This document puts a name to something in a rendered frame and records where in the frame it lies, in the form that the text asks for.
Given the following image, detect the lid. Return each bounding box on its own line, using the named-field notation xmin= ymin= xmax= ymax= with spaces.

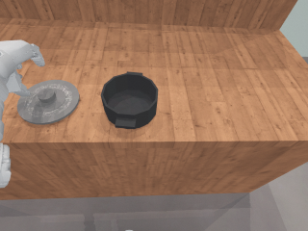
xmin=16 ymin=80 xmax=80 ymax=125

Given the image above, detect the left robot hand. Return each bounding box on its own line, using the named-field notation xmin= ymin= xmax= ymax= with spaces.
xmin=0 ymin=39 xmax=45 ymax=97

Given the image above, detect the robot left upper arm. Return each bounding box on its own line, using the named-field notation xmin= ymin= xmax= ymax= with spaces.
xmin=0 ymin=142 xmax=12 ymax=189

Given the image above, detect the knob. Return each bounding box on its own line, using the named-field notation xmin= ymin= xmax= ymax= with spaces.
xmin=37 ymin=88 xmax=56 ymax=103

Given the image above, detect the table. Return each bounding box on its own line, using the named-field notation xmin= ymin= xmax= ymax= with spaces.
xmin=0 ymin=0 xmax=308 ymax=200

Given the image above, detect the left robot forearm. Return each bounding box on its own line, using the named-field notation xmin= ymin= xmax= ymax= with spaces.
xmin=0 ymin=49 xmax=15 ymax=141

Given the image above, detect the pot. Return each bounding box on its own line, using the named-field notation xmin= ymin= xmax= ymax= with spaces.
xmin=101 ymin=71 xmax=159 ymax=129

